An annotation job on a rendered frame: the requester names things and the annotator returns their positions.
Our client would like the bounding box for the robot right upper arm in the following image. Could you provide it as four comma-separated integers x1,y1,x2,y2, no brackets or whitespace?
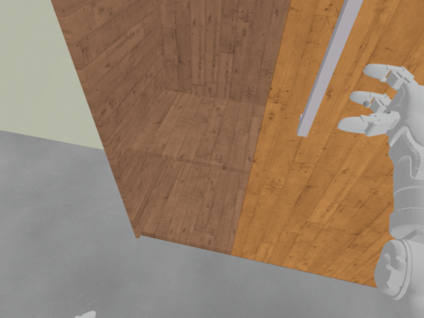
374,239,424,318

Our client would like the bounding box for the wardrobe door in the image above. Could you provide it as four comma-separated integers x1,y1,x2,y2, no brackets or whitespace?
231,0,424,288

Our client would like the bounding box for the right robot hand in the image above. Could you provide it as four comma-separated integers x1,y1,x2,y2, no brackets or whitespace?
338,64,424,137

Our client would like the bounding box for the handle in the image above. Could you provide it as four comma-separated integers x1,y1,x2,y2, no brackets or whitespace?
297,0,363,137

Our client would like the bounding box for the robot right forearm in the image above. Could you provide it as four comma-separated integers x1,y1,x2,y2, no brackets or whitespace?
388,119,424,244

